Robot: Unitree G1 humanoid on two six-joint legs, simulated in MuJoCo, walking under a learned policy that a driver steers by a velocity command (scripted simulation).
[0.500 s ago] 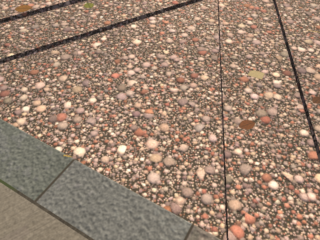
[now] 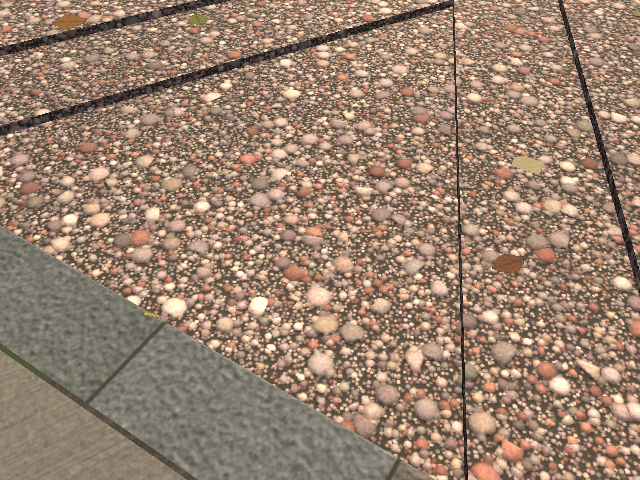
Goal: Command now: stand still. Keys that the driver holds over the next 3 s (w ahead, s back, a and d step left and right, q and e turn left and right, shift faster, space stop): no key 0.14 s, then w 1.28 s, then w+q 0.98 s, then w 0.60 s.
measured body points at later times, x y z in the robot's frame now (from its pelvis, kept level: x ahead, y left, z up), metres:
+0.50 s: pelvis +0.07 -0.04 -0.01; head +0.07 -0.05 +0.44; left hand +0.08 +0.21 -0.15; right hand +0.03 -0.28 -0.17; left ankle +0.00 +0.10 -0.72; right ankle +0.05 -0.12 -0.75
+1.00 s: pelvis +0.33 -0.02 -0.02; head +0.36 -0.02 +0.42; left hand +0.26 +0.21 -0.17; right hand +0.47 -0.26 -0.15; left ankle +0.41 +0.05 -0.75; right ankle +0.12 -0.12 -0.66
